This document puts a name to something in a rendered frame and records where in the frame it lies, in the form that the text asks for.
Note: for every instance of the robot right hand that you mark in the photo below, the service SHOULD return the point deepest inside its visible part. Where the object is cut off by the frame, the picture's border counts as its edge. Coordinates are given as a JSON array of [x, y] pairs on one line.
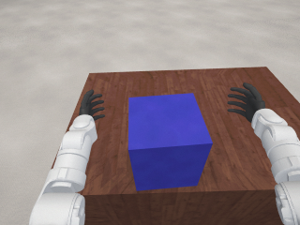
[[253, 100]]

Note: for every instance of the right robot forearm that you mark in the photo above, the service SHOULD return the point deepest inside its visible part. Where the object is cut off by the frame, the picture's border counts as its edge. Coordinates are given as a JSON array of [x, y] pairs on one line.
[[280, 143]]

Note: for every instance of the pedestal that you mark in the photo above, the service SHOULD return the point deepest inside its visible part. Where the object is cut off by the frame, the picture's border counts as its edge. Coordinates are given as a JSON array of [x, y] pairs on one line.
[[236, 186]]

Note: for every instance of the carton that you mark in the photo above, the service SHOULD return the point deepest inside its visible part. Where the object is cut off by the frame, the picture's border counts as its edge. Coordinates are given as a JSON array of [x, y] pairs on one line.
[[168, 141]]

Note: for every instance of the robot left upper arm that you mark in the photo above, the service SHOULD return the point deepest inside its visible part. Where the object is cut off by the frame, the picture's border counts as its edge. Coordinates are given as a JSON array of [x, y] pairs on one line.
[[59, 208]]

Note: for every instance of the left robot forearm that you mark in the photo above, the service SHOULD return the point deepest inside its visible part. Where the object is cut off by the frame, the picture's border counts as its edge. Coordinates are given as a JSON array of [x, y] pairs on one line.
[[68, 172]]

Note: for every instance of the robot right upper arm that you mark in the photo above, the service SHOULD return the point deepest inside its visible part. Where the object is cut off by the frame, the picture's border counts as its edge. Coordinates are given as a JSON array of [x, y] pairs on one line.
[[288, 201]]

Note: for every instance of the robot left hand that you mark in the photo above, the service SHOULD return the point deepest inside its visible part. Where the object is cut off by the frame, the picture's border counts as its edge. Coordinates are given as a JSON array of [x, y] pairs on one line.
[[87, 105]]

